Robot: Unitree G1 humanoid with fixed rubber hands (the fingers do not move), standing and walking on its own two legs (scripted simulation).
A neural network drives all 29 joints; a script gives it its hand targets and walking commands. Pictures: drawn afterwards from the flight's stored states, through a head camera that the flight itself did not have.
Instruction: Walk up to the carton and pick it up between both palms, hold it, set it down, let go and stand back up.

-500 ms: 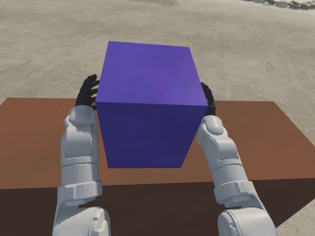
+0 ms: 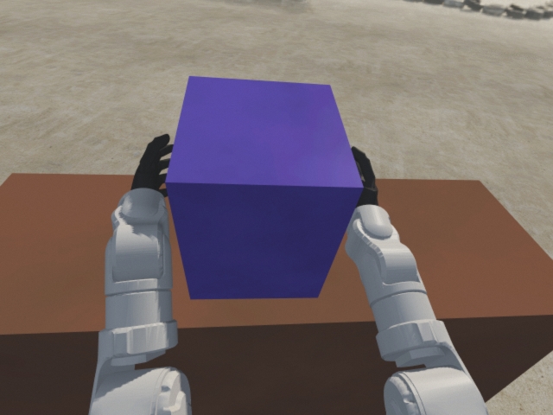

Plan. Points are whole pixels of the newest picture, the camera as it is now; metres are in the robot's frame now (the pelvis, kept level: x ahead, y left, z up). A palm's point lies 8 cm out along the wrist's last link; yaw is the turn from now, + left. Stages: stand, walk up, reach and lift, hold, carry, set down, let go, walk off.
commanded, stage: set down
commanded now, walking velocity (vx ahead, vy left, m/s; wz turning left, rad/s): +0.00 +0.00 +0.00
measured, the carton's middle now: (258, 195) +0.39 +0.00 +0.17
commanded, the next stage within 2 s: none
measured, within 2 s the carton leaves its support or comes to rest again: neither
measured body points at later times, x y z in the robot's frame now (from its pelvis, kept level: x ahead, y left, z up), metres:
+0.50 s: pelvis +0.02 +0.01 +0.00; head -0.01 +0.04 +0.45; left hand +0.42 +0.15 +0.18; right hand +0.39 -0.15 +0.16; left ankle +0.04 +0.11 -0.75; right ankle +0.01 -0.10 -0.75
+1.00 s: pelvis +0.02 +0.01 +0.00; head +0.01 +0.05 +0.45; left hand +0.44 +0.14 +0.16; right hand +0.39 -0.15 +0.14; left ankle +0.04 +0.11 -0.75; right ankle +0.01 -0.10 -0.75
